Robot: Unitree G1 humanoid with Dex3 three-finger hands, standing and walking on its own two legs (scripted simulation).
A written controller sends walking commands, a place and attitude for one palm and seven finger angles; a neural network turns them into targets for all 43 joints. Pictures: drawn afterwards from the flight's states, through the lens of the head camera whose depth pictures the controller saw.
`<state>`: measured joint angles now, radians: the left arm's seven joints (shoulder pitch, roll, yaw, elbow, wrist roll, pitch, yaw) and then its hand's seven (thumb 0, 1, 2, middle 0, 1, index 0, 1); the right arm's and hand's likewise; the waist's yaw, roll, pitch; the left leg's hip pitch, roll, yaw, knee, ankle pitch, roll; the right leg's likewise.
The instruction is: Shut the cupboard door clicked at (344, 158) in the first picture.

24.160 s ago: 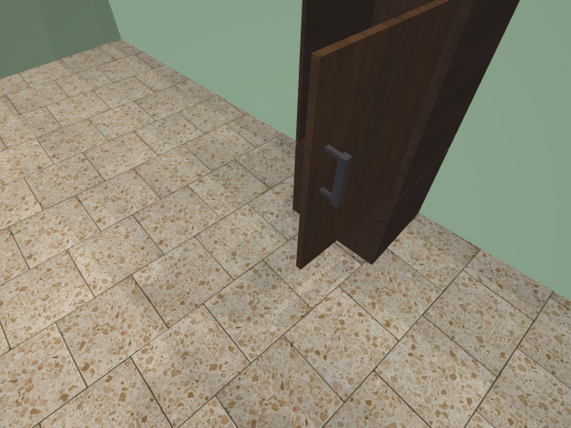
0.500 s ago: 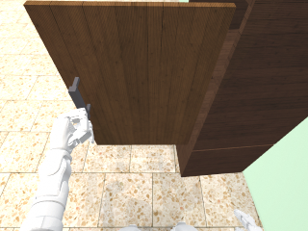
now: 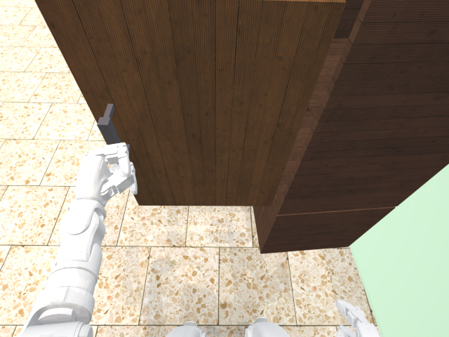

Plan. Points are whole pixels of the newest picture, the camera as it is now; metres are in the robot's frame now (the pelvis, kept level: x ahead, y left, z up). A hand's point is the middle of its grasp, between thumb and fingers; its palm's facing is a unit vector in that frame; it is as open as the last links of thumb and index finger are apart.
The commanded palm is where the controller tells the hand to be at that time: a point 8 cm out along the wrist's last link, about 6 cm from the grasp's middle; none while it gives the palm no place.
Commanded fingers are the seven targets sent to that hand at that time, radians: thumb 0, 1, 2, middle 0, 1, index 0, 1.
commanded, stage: push the door shut along its arc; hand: left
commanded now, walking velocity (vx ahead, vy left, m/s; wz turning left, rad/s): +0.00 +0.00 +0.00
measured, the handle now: (117, 137) +0.47 +0.23 +0.05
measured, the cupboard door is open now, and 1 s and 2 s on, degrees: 85 69 52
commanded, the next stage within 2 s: pull the fist back off the door in 1.68 s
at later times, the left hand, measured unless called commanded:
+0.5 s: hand (136, 149) +0.44 +0.18 +0.06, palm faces -0.13 -0.99 -0.02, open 3.2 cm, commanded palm +0.43 +0.22 +0.06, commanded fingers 0.00 0.90 0.90 -1.30 -1.50 -1.30 -1.50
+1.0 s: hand (159, 123) +0.51 +0.15 +0.06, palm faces -0.28 -0.96 -0.01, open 3.1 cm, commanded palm +0.51 +0.19 +0.06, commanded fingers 0.00 0.90 0.90 -1.30 -1.50 -1.30 -1.50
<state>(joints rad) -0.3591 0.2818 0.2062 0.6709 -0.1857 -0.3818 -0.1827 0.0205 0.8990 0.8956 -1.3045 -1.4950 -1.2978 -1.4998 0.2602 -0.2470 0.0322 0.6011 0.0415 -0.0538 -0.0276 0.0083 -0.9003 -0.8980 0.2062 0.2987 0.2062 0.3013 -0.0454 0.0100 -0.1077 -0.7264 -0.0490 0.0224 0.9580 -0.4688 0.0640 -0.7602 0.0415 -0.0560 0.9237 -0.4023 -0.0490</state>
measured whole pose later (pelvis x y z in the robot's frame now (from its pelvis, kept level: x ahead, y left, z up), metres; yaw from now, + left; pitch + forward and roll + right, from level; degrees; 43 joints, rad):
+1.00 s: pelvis +0.00 +0.02 -0.02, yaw -1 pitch +22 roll -3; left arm -0.96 0.49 0.27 1.19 -0.13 -0.35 -0.42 0.02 0.90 0.90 -1.30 -1.50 -1.29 -1.50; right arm 0.38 -0.28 0.04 0.64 0.02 0.02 -0.01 0.00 -0.90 -0.90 0.21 0.30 0.21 0.30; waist -0.19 0.03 -0.10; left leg -0.96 -0.03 0.02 1.07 -0.50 0.09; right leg -0.97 0.05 -0.07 0.99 -0.41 -0.03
